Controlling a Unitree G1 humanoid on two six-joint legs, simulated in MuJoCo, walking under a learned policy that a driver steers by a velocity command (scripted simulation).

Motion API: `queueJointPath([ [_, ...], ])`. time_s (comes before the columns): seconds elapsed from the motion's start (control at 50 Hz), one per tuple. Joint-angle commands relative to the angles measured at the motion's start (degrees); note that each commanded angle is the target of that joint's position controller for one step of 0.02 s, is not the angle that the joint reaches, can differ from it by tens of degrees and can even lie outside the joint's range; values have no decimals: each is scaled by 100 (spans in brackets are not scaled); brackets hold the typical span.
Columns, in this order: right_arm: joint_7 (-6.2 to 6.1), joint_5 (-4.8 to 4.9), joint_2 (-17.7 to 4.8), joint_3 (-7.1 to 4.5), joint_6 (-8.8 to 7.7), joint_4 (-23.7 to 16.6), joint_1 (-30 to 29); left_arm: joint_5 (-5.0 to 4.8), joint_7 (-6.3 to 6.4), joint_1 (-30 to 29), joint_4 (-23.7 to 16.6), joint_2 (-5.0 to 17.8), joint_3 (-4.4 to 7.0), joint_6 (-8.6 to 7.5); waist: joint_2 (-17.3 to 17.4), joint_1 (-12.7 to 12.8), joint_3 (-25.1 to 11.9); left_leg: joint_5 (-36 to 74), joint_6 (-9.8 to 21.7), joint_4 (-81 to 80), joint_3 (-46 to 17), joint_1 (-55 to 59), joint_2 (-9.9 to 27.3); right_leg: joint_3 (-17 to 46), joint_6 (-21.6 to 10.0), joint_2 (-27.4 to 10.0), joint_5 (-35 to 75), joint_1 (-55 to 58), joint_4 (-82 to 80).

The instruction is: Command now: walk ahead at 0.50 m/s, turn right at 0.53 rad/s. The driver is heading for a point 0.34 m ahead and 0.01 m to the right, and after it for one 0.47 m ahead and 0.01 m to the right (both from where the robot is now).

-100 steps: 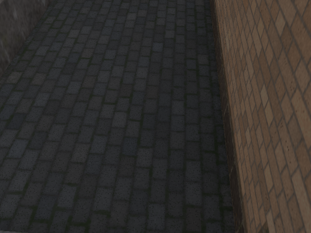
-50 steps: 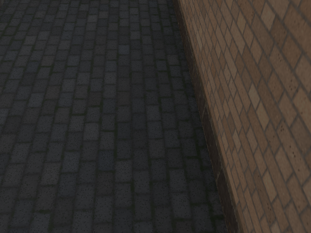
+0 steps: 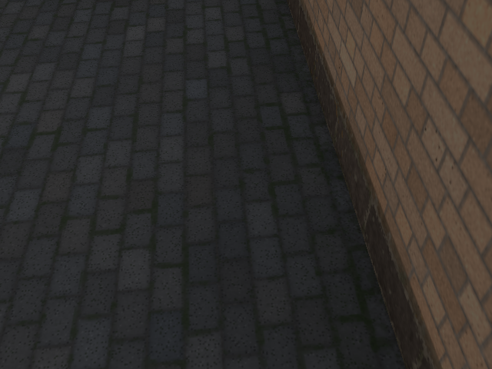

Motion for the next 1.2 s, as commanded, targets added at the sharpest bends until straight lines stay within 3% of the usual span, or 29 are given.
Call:
queueJointPath([
  [0.02, -117, -126, -471, -10, 57, 7, 280, 72, 37, -17, -24, 166, -40, -24, 330, -117, 1171, 3509, 828, -148, -879, -540, 1129, -439, -100, -51, -118, 432, -1094],
  [0.04, -153, -122, -543, -14, 119, 49, 328, 104, 62, 570, 179, 320, 10, -31, 266, 73, 821, 4439, 843, 740, -839, -258, 1098, -605, -190, 64, -432, 958, -1288],
  [0.06, -167, -116, -689, -41, 209, 36, 92, 121, 67, 1624, 451, 594, 111, -8, 371, 603, 96, 5217, 865, 2106, -834, -490, 1106, -596, -337, 149, -837, 2264, -1362],
  [0.08, -146, 20, -634, -68, 264, 9, -115, 265, 65, 2601, 740, 847, 258, -27, -91, 1228, -403, 4221, 670, 4448, -363, -1170, 512, -569, -506, 274, -887, 3522, -1690],
  [0.1, -64, 131, -42, 44, 241, -98, 330, 324, 58, 2832, 820, 1423, 349, -66, -1395, 869, -543, -538, 437, 6823, -501, -4010, -127, 194, -910, -529, 1632, 5495, 529],
  [0.12, -73, 254, -15, 128, 151, -447, 155, 141, 106, 3079, 622, 1392, 314, -106, -1051, 1024, -1367, -77, 350, 6696, -1300, -5196, 89, 1790, -1539, -1446, 1602, 6135, 601],
  [0.14, -101, 94, -341, 79, 122, -604, -444, 100, 194, 2781, 423, 1170, 261, -49, -387, 1135, -782, 801, 297, 5867, -1302, -5799, 249, 2286, -1521, -1521, -213, 5517, -372],
  [0.16, -20, 139, -241, 127, 130, -868, -666, 81, 395, 2425, 390, 1418, 336, 28, -1052, 842, -536, 1027, 214, 5372, -1408, -6253, 285, 3145, -1931, -1764, -3086, 4965, -1133],
  [0.18, -22, -40, -392, 115, 195, -825, -1140, 27, 457, 2130, 212, 981, 245, 4, -109, 697, -134, 1205, 157, 5219, -1393, -5937, 325, 3453, -1717, -1622, -3937, 3891, -1559],
  [0.2, -22, -45, -585, 43, 262, -839, -947, -39, 544, 1550, -37, 889, 105, -91, 169, 231, 61, 2568, 36, 3613, -1790, -5162, 569, 3079, -1608, -1842, -2733, 2880, -1404],
  [0.22, -55, 35, -441, 63, 432, -670, -962, 41, 559, 1196, -104, 689, 25, -152, 538, -29, 506, 2942, -173, 2512, -1687, -3972, 571, 2232, -1462, -1425, -1033, 1377, -1473],
  [0.24, -81, -44, -136, 181, 568, -570, -924, 44, 569, 1180, -84, 526, -70, -226, 615, -3, 340, 3326, -199, 1764, -1622, -3157, 546, 1664, -1389, -1246, 271, 973, -1476],
  [0.28, -83, 132, 188, 317, 631, -455, -760, -73, 552, 1381, 99, 365, -154, -338, -97, 24, -214, 3988, -25, 125, -1505, -2099, 389, 569, -844, -586, 1501, 1187, -1340],
  [0.3, -35, 225, 205, 345, 595, -440, -847, -148, 538, 1370, 139, 314, -171, -359, -381, 89, -284, 4538, 118, -395, -1481, -1872, 296, 319, -661, -449, 1392, 1367, -1331],
  [0.34, 63, 268, 101, 336, 549, -466, -1204, -248, 552, 1550, 205, 199, -238, -356, -295, 238, -353, 5021, 352, -821, -1450, -1899, 174, 265, -391, -565, 1232, 1962, -1426],
  [0.42, 180, 146, -93, 271, 475, -761, -1896, -123, 625, 1566, 247, 318, -247, -202, -300, 344, -46, 4058, 657, -1069, -1246, -2129, -136, 61, -201, -717, 1166, 2636, -1049],
  [0.46, 208, 109, -43, 255, 418, -686, -1561, -63, 625, 1614, 259, 292, -253, -148, -208, 159, -66, 3677, 823, -1550, -1204, -1695, -327, 51, -214, -691, 1357, 2713, -378],
  [0.48, 140, 70, -113, 191, 363, -556, -1033, -40, 647, 1490, 198, 409, -176, -169, 105, -171, -26, 4726, 867, -2116, -1404, -1067, -248, -82, -108, -420, 734, 2320, 291],
  [0.5, 69, 72, -570, 68, 293, -410, -352, -37, 629, 1561, 54, 399, -144, -230, 659, -290, -509, 7778, 1221, -1921, -2401, 280, 603, -304, 81, 56, -1123, 1317, 1615],
  [0.52, -13, 129, -558, 93, 316, -313, -165, -213, 569, 1918, 58, -154, -273, -213, 1633, -184, -1174, 9907, 2256, -2139, -3662, 1049, 1962, -382, 243, 680, -5834, 483, 3092],
  [0.54, -52, 282, -289, 176, 370, -354, -304, -157, 588, 1879, 197, -25, -226, -50, 1013, -99, -1214, 9198, 2322, -2359, -3800, 480, 1968, 223, 255, 559, -6473, 705, 3318],
  [0.58, -101, 146, -150, 220, 504, -612, -1312, -91, 663, 1512, 121, -81, -211, 123, 562, 297, -268, 6976, 1820, -2848, -3218, -948, 1490, 231, 237, 415, -6265, 912, 2677],
  [0.62, -151, 65, -324, 172, 605, -753, -1742, -103, 671, 1347, 69, -40, -202, 289, 933, 439, -145, 5503, 1377, -3137, -2729, -1533, 871, -30, 267, 488, -5938, 1451, 1626],
  [0.66, -137, 62, -387, 133, 584, -751, -1679, -136, 666, 1259, 65, -98, -231, 369, 917, 355, -319, 5069, 1323, -3196, -2741, -1358, 811, -89, 332, 563, -5611, 1644, 1049],
  [0.76, -127, 227, -387, 127, 640, -688, -1904, -80, 650, 1221, 149, -170, -326, 345, 742, 483, -377, 3142, 1025, -3182, -2791, -1719, 620, -115, 310, 525, -4124, 2586, -620],
  [0.8, -92, 271, -194, 183, 694, -673, -1835, 77, 630, 1114, 51, 179, -314, 251, 223, 348, -12, 2267, 617, -3024, -2698, -2054, 253, 924, 104, -275, -4358, 2466, -1438],
  [0.82, -64, 236, -173, 168, 762, -647, -1778, 31, 624, 770, 19, 171, -349, 169, -176, 116, 295, 2884, 531, -2761, -2254, -1269, -68, 1228, -70, -578, -4765, 1353, -1599],
  [0.9, -85, 158, -315, 152, 721, -337, -1596, -77, 641, 662, 113, 81, -407, -10, -131, 98, 101, 4020, 582, -2840, -2407, -429, 212, 705, 269, -165, -4116, 1540, -1528],
  [1.2, -125, 207, -225, 150, 681, 105, -1633, -96, 609, 1213, 827, -94, -471, 67, 288, 197, 122, 4228, 551, -3297, -2546, -428, 302, 430, 293, -140, -3724, 2145, -1394],
])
